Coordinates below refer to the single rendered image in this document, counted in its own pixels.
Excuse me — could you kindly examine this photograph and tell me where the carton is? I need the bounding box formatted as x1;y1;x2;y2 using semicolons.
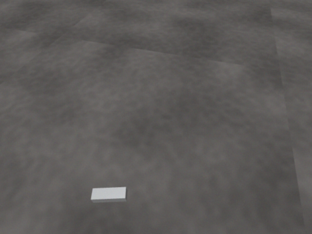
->
91;187;127;203

